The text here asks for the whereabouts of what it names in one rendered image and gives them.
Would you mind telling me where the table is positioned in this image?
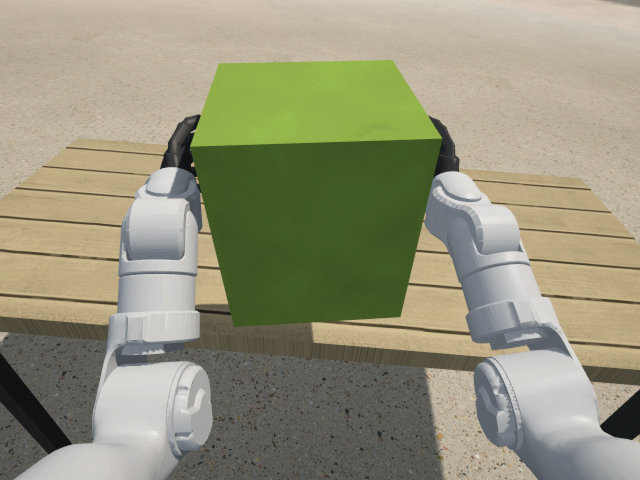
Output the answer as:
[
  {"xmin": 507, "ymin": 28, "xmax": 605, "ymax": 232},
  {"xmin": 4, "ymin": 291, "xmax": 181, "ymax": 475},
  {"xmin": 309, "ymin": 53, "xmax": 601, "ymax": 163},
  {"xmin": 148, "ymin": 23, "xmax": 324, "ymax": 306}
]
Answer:
[{"xmin": 0, "ymin": 138, "xmax": 640, "ymax": 454}]

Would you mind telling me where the right robot forearm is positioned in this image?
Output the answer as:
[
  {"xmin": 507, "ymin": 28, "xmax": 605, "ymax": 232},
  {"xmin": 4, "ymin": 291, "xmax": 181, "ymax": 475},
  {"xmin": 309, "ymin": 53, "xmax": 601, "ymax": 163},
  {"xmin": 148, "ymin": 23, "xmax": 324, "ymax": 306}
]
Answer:
[{"xmin": 424, "ymin": 171, "xmax": 600, "ymax": 424}]

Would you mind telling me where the robot left upper arm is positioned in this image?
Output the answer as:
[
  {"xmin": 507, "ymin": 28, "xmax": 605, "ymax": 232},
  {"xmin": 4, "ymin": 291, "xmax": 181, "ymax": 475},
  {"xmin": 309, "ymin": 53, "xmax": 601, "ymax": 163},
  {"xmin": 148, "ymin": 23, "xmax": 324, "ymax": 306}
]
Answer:
[{"xmin": 14, "ymin": 361, "xmax": 213, "ymax": 480}]

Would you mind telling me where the robot right upper arm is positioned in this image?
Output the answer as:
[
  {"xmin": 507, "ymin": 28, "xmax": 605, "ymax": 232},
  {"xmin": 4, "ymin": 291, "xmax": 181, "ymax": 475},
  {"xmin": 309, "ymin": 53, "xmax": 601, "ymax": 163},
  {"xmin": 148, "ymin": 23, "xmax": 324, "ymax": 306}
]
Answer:
[{"xmin": 474, "ymin": 347, "xmax": 640, "ymax": 480}]

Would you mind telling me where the left robot forearm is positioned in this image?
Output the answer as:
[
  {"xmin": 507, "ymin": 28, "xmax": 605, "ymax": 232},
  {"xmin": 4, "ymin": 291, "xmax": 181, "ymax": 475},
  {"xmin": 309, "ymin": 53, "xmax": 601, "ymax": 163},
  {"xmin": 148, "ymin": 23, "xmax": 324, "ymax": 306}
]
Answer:
[{"xmin": 92, "ymin": 167, "xmax": 202, "ymax": 439}]

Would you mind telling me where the robot left hand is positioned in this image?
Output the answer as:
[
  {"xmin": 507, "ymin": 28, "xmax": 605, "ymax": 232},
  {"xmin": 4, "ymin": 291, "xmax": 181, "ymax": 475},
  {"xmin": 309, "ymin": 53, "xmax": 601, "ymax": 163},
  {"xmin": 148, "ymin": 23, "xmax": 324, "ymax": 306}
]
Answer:
[{"xmin": 160, "ymin": 114, "xmax": 201, "ymax": 193}]

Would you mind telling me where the robot right hand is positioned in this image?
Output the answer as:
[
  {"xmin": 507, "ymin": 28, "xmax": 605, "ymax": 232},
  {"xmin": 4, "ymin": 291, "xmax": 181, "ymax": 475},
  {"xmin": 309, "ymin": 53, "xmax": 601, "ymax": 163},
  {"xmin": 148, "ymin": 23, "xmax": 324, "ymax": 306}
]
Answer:
[{"xmin": 428, "ymin": 116, "xmax": 459, "ymax": 179}]

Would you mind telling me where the carton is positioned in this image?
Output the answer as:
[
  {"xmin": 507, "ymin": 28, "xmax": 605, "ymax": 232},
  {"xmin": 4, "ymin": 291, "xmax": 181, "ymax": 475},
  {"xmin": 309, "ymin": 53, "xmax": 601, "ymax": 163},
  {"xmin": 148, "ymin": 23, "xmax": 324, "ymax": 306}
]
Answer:
[{"xmin": 190, "ymin": 60, "xmax": 443, "ymax": 327}]

